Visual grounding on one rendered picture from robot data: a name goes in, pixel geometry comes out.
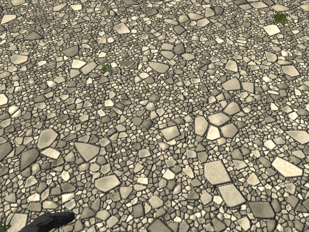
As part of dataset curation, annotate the left robot hand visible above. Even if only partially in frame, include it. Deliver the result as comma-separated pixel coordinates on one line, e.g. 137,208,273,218
18,212,75,232

